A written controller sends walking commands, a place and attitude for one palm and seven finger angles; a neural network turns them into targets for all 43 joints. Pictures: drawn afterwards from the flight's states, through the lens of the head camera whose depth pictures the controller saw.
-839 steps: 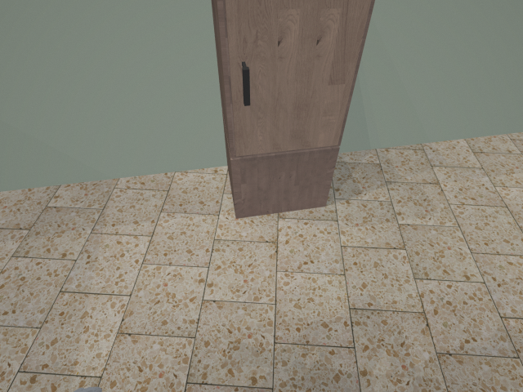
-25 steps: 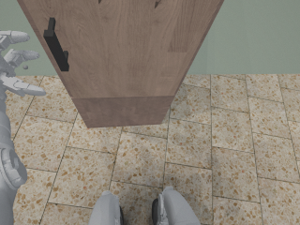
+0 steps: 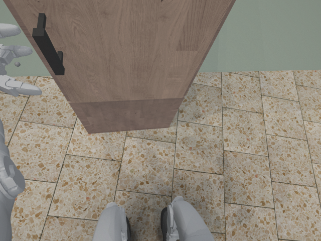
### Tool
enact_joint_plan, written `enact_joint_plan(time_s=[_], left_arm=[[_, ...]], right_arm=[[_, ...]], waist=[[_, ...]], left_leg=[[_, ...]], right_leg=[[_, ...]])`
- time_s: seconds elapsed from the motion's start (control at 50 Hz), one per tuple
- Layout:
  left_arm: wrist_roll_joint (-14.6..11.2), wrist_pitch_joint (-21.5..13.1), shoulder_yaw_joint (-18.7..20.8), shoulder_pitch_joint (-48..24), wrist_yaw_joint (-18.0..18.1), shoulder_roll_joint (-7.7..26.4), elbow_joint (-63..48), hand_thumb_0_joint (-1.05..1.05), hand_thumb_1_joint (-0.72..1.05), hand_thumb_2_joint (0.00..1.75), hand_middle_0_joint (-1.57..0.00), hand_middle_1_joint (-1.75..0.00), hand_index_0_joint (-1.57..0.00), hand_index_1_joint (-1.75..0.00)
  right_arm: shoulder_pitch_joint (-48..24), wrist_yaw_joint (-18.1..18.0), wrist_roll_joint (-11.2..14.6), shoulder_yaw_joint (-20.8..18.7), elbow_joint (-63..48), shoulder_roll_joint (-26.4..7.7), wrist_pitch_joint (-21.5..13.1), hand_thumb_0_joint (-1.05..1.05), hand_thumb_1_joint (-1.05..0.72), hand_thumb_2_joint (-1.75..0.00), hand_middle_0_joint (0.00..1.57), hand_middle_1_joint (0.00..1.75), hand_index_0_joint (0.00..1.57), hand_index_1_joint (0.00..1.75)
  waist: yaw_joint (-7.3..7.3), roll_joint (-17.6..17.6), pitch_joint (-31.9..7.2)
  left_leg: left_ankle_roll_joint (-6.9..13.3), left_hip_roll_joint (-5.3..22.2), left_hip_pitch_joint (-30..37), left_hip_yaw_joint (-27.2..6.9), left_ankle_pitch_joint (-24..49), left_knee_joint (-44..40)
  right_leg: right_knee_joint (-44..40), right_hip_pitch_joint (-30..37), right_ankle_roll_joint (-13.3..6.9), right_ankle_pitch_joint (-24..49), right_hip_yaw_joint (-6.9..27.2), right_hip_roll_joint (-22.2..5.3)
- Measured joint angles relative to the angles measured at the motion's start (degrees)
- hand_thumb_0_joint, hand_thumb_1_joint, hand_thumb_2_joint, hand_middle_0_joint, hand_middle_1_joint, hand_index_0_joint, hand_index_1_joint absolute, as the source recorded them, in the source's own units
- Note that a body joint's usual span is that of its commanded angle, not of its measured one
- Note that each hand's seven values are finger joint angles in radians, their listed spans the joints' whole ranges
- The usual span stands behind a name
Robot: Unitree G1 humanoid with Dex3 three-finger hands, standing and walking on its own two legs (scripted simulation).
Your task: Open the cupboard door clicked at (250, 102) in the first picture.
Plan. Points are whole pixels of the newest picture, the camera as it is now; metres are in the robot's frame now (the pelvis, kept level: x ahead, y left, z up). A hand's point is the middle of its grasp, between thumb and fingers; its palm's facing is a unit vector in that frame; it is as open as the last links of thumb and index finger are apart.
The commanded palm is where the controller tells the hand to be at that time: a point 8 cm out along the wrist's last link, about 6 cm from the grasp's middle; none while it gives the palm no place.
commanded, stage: move the hooked fingers beside the handle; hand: left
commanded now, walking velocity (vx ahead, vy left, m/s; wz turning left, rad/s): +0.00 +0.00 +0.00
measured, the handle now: (51, 47) +0.54 +0.21 +0.06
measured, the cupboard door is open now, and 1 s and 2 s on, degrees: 0 0 0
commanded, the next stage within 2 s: slide the fingers in behind the handle in 0.46 s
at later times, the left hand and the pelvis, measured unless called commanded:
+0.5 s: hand (16, 67) +0.49 +0.27 +0.06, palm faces +0.04 -1.00 -0.02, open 14.0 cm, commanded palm +0.47 +0.30 +0.06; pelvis +0.00 +0.00 +0.00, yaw +1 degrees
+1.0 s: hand (37, 66) +0.49 +0.23 +0.06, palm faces +0.04 -1.00 -0.02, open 14.0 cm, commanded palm +0.47 +0.27 +0.06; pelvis +0.00 -0.01 +0.00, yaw +1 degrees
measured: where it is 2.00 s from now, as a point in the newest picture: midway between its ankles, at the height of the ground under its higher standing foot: outside the picture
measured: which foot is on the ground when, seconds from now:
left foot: down 0.00-1.00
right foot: down 0.00-1.00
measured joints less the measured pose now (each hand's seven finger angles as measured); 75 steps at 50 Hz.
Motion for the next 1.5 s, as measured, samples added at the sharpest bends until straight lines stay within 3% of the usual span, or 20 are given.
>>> enact_joint_plan(time_s=[0.18,0.6,0.94,1.5], left_arm=[[0.3,-0.3,-0.6,-0.4,0.3,0.2,1.0,-0.01,-0.49,0.30,-0.30,-1.20,-0.30,-1.20],[-1.0,-1.1,-2.2,1.9,0.8,-2.9,-1.0,-0.01,-0.49,0.30,-0.30,-1.20,-0.30,-1.20],[0.1,-2.5,-3.9,1.4,5.1,-5.8,-0.6,-0.01,-0.49,0.30,-0.30,-1.20,-0.30,-1.20],[-0.1,-3.7,-6.0,3.4,8.8,-10.9,-2.5,-0.01,-0.49,0.30,-0.30,-1.20,-0.30,-1.20]], right_arm=[[-1.6,-0.3,0.0,-0.1,-0.5,-0.2,-0.4,0.00,-0.90,-0.90,0.20,0.30,0.21,0.30],[-1.7,0.0,0.2,-0.3,0.2,0.3,0.0,0.00,-0.90,-0.90,0.20,0.30,0.21,0.30],[-1.2,0.2,0.0,-0.7,0.2,0.1,-0.5,0.00,-0.90,-0.90,0.20,0.30,0.21,0.30],[-1.7,0.9,0.0,-1.4,0.3,0.9,-0.6,0.00,-0.90,-0.90,0.20,0.30,0.21,0.30]], waist=[[-0.16,-0.3,-0.2],[0.97,-0.1,-0.6],[0.41,0.1,-0.6],[1.22,0.0,-1.2]], left_leg=[[0.0,-0.1,0.4,-0.4,-0.3,0.2],[-0.1,-0.3,2.0,-0.3,0.2,-0.6],[-0.5,-0.4,2.2,-0.1,0.5,-0.7],[-1.1,-0.4,4.4,0.1,0.5,-2.0]], right_leg=[[0.1,0.6,0.0,-0.3,-0.3,-0.1],[-0.5,2.1,-0.1,-0.1,-0.2,-0.2],[0.3,1.8,-0.5,-0.2,0.1,-0.2],[0.0,3.4,-1.0,-0.7,0.4,-0.1]])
